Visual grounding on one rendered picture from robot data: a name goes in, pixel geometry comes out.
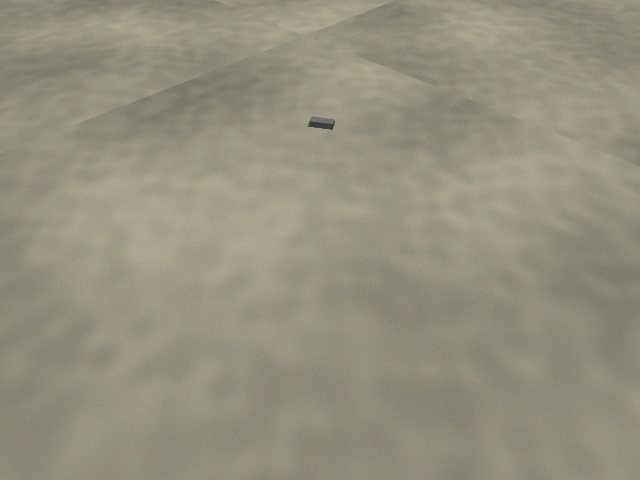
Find small box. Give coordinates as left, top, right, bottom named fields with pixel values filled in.
left=309, top=117, right=335, bottom=130

